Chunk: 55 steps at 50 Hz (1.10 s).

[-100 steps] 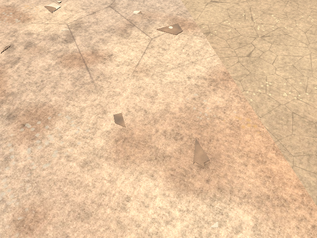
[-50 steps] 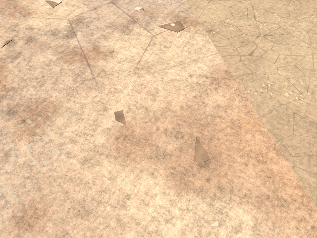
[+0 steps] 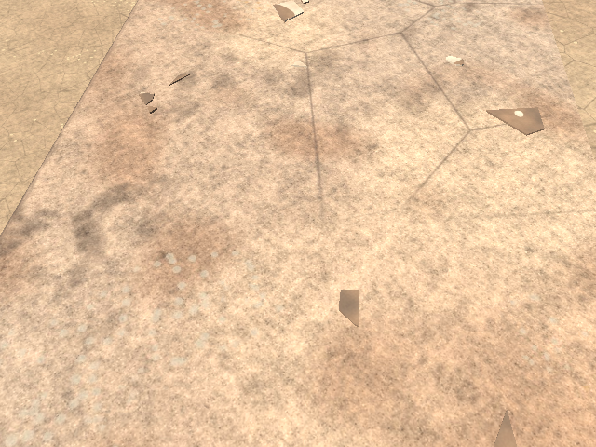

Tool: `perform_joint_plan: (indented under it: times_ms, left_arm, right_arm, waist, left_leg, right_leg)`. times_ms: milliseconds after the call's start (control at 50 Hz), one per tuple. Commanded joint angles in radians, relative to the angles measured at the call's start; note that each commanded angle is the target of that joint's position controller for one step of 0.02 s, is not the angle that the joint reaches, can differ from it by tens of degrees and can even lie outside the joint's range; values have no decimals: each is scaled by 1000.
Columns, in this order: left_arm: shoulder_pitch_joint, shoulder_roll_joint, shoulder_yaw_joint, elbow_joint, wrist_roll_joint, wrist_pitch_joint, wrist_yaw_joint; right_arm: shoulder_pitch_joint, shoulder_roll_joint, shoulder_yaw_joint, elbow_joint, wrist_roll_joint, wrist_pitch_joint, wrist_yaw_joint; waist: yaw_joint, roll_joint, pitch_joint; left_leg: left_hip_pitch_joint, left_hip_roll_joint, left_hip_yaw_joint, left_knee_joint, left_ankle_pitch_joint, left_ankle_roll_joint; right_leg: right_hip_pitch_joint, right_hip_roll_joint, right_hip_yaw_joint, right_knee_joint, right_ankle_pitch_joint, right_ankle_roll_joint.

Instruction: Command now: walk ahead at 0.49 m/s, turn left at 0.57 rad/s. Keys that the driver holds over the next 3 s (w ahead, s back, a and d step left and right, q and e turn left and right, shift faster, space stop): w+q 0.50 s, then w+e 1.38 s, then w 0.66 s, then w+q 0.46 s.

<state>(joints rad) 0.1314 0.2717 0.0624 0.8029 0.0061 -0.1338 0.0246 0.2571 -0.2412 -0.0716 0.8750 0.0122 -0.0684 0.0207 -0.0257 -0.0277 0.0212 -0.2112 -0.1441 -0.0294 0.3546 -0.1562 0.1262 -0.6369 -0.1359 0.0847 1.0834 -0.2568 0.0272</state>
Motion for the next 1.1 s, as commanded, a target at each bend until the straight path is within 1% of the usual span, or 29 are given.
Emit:
perform_joint_plan:
  times_ms: [20, 80, 160, 200, 220, 240, 260, 280, 300, 320, 340, 360, 400, 500, 540, 580, 660, 700, 720, 740, 760, 780, 800, 820, 840, 860, 880, 960, 1100]
  left_arm:
    - [-3, 60, 15, -64, 16, 11, 7]
    - [-132, 33, 0, -104, 3, 5, -4]
    - [-194, 82, 9, -145, -15, -8, -28]
    - [-168, 110, 20, -149, -18, -21, -37]
    - [-100, 122, 27, -135, -18, -27, -36]
    - [17, 159, 44, -113, -6, -34, -31]
    - [193, 224, 59, -99, 7, -31, -21]
    - [264, 276, 75, -57, 13, -15, -28]
    - [227, 162, 50, -88, -1, -8, -31]
    - [180, 108, 35, -101, -6, 1, -26]
    - [127, 101, 28, -106, 1, 8, -26]
    - [96, 85, 23, -98, 6, 13, -27]
    - [81, 72, 21, -86, 8, 9, -28]
    - [105, 125, 45, -54, -1, 2, -27]
    - [137, 129, 44, -32, -5, 7, -29]
    - [152, 140, 44, -15, -20, 17, -31]
    - [215, 188, 52, 18, -43, 39, -35]
    - [210, 207, 54, 30, -48, 50, -31]
    - [197, 202, 49, 33, -51, 53, -29]
    - [205, 165, 34, 34, -42, 52, -27]
    - [213, 78, 1, 0, -2, 47, -28]
    - [320, 9, -17, -9, -26, 31, -30]
    - [257, 121, 13, 4, -56, 26, -30]
    - [195, 141, 22, -21, -60, 28, -29]
    - [169, 129, 23, -20, -48, 36, -23]
    - [166, 122, 28, -20, -34, 48, -20]
    - [195, 105, 29, -12, -37, 64, -23]
    - [163, 59, 25, -31, -36, 96, -23]
    - [-50, 24, 2, -116, -24, 91, -62]
  right_arm:
    - [-34, -164, -35, -88, 3, -18, -26]
    - [34, -171, -39, -84, 13, -7, -32]
    - [95, -159, -35, -77, 21, 6, -37]
    - [91, -167, -38, -87, 15, 13, -43]
    - [76, -161, -36, -97, 12, 15, -44]
    - [64, -126, -23, -111, 6, 12, -40]
    - [67, -69, -2, -137, -13, 7, -36]
    - [217, -31, 11, -165, 26, -4, -32]
    - [202, -148, -8, -135, 41, -1, -36]
    - [94, -194, -22, -152, 32, 6, -36]
    - [47, -177, -22, -163, 20, 12, -38]
    - [19, -161, -25, -176, 9, 13, -36]
    - [38, -117, -24, -185, 21, 25, -26]
    - [-38, -79, -14, -239, 11, 41, -17]
    - [-82, -53, -1, -246, 7, 31, -10]
    - [-152, -40, 9, -260, 1, 17, 2]
    - [-264, -72, 7, -298, 10, -5, 19]
    - [-219, -112, -9, -291, 11, -14, 20]
    - [-120, -143, -27, -262, 6, -17, 14]
    - [32, -198, -55, -217, -3, -17, 3]
    - [210, -292, -78, -196, -22, -11, -17]
    - [203, -321, -72, -196, -36, -9, -13]
    - [181, -228, -51, -195, -25, -12, -7]
    - [126, -182, -34, -188, -10, -17, -5]
    - [53, -144, -22, -187, -8, -21, 0]
    - [-3, -112, -15, -185, -11, -27, 4]
    - [-35, -97, -14, -179, -19, -36, 4]
    - [-39, -112, -28, -138, -31, -59, -12]
    - [30, -172, -46, -89, -19, -39, -39]
  waist:
    - [28, 60, 15]
    - [-32, 88, 4]
    - [-48, 114, -28]
    - [-20, 143, -41]
    - [22, 157, -61]
    - [80, 142, -143]
    - [144, 24, -301]
    - [67, -354, -413]
    - [90, -209, -327]
    - [115, -102, -193]
    - [93, -23, -116]
    - [72, -21, -58]
    - [39, -73, -31]
    - [40, -41, -12]
    - [56, -25, -9]
    - [67, -26, 17]
    - [86, -50, 46]
    - [37, -76, 15]
    - [-27, -71, -44]
    - [-96, -55, -150]
    - [-148, 117, -324]
    - [-74, 331, -436]
    - [-106, 196, -329]
    - [-82, 181, -198]
    - [-45, 128, -136]
    - [-11, 145, -82]
    - [20, 166, -67]
    - [44, 100, -13]
    - [-25, 63, 64]
  left_leg:
    - [-137, 225, -209, -165, 168, 162]
    - [-122, 197, -202, -125, 108, 113]
    - [26, 253, -322, -19, 54, 93]
    - [80, 278, -382, 47, 73, 77]
    - [77, 262, -387, 99, 112, 59]
    - [32, 209, -348, 243, 156, 27]
    - [-110, 137, -244, 537, -3, -16]
    - [-468, 29, -143, 830, -452, -68]
    - [-584, 119, -176, 959, -410, -78]
    - [-613, 151, -146, 985, -308, -87]
    - [-574, 185, -118, 964, -233, -97]
    - [-551, 213, -116, 914, -188, -101]
    - [-483, 248, -91, 862, -155, -103]
    - [-542, 272, -71, 686, -25, -126]
    - [-492, 258, -60, 542, 62, -117]
    - [-436, 242, -3, 402, 122, -108]
    - [-378, 207, 33, 248, 71, -96]
    - [-272, 178, 42, 176, 25, -73]
    - [-108, 150, 64, 124, 56, -51]
    - [141, 168, 46, 142, 90, -23]
    - [449, 420, -222, 176, 145, 46]
    - [608, 593, -632, 33, -36, 173]
    - [510, 559, -589, -19, -133, 143]
    - [394, 526, -436, -39, -124, 108]
    - [269, 483, -336, -72, -73, 85]
    - [171, 443, -246, -112, -28, 71]
    - [106, 424, -179, -149, 8, 61]
    - [60, 417, -14, -213, 180, 67]
    - [146, 420, 170, -227, 203, 40]
  right_leg:
    - [47, 27, -42, -220, 185, 34]
    - [116, 95, -58, -468, 349, 30]
    - [134, 122, -18, -587, 304, 12]
    - [185, 130, -13, -617, 208, -16]
    - [276, 134, -28, -653, 197, -40]
    - [467, 90, -2, -655, 198, -84]
    - [747, -97, 174, -629, 165, -151]
    - [1040, -304, 658, -732, -70, -306]
    - [989, -298, 683, -767, -264, -275]
    - [862, -252, 506, -778, -217, -227]
    - [725, -208, 378, -799, -70, -206]
    - [629, -169, 290, -824, 33, -203]
    - [533, -123, 157, -878, 113, -195]
    - [546, -138, -13, -933, 290, -229]
    - [538, -111, -64, -939, 312, -225]
    - [521, -88, -97, -940, 309, -219]
    - [583, -131, -48, -899, 323, -214]
    - [613, -146, -29, -824, 410, -190]
    - [589, -114, -61, -708, 533, -163]
    - [492, -57, -102, -513, 533, -126]
    - [258, 18, -149, -154, 146, -71]
    - [-30, 147, -41, 116, -361, -39]
    - [-125, 104, 41, 218, -325, -43]
    - [-171, 64, 21, 216, -233, -54]
    - [-131, 26, 9, 178, -145, -51]
    - [-90, 1, 10, 134, -79, -47]
    - [-30, -16, 18, 120, -31, -43]
    - [-56, -17, 31, 53, 87, -22]
    - [-81, 10, -59, -306, 306, -38]
